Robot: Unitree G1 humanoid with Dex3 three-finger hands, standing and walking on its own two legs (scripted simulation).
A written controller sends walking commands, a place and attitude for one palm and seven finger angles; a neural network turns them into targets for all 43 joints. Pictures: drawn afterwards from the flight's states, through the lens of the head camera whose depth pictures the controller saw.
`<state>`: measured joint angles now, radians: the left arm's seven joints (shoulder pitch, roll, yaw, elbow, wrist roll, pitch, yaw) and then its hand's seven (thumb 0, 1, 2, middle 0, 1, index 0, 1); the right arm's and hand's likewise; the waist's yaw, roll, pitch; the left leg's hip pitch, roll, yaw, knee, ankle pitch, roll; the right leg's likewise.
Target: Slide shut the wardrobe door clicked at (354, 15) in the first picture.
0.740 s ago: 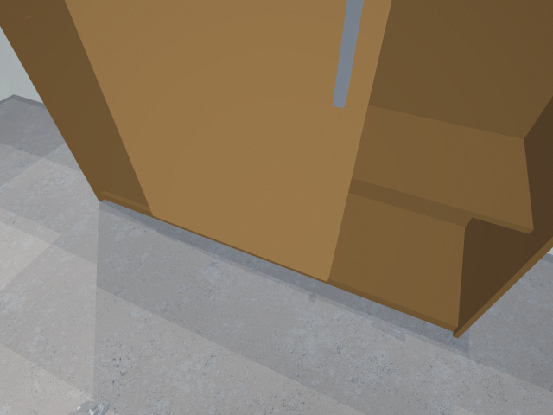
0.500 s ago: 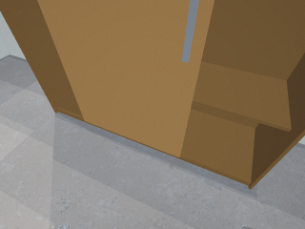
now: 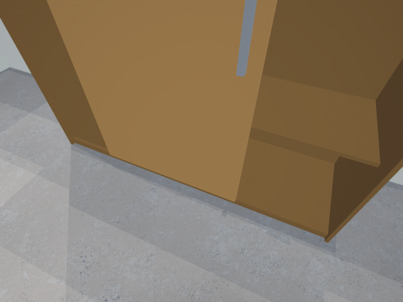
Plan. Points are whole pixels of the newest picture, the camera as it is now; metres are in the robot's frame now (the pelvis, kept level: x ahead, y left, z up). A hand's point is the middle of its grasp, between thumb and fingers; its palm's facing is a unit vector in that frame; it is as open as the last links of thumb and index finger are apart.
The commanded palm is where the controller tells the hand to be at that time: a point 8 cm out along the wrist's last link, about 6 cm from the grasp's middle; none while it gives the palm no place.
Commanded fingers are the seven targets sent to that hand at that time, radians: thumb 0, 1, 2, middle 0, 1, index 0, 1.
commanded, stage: stand and wait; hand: left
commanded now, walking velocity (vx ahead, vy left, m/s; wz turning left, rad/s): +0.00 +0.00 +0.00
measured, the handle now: (250, 17) +0.76 -0.09 +0.24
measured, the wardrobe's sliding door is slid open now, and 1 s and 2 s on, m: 0.50 0.50 0.50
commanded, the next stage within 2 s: look at it before walking up in 0.08 s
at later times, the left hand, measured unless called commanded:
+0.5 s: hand out of the picture +0.09 +0.25 -0.15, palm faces -0.03 -0.94 -0.33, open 7.4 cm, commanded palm none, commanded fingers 0.00 0.90 0.90 -0.20 -0.30 -0.20 -0.30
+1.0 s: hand out of the picture +0.08 +0.24 -0.16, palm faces -0.05 -0.94 -0.33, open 7.4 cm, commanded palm none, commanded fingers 0.00 0.90 0.90 -0.20 -0.30 -0.20 -0.30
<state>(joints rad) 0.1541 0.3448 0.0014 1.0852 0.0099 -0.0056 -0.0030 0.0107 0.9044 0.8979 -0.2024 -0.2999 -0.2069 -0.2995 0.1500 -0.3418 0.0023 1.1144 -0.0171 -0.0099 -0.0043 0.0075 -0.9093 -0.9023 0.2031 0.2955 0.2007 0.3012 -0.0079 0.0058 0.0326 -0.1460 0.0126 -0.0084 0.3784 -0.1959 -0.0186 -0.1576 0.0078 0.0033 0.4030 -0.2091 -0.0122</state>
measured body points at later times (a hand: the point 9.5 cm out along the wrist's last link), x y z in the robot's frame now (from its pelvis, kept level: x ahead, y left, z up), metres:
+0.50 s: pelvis +0.01 +0.00 +0.00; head +0.01 +0.00 +0.45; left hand +0.09 +0.30 -0.13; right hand +0.08 -0.29 -0.13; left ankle +0.01 +0.13 -0.74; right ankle +0.01 -0.11 -0.74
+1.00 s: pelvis +0.01 +0.00 +0.00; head +0.02 +0.00 +0.45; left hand +0.09 +0.29 -0.14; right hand +0.09 -0.28 -0.14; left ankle +0.01 +0.13 -0.74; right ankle +0.01 -0.11 -0.74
